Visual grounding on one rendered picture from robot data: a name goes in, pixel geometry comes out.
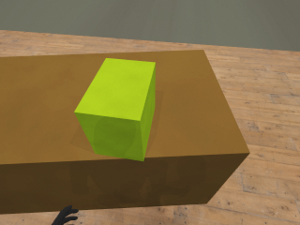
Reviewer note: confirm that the carton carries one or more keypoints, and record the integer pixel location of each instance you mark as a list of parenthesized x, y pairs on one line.
[(116, 111)]

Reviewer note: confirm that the robot left hand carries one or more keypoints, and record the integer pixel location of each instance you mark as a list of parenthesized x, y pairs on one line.
[(62, 218)]

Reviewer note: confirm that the pedestal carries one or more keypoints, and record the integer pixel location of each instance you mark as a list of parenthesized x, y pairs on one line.
[(47, 162)]

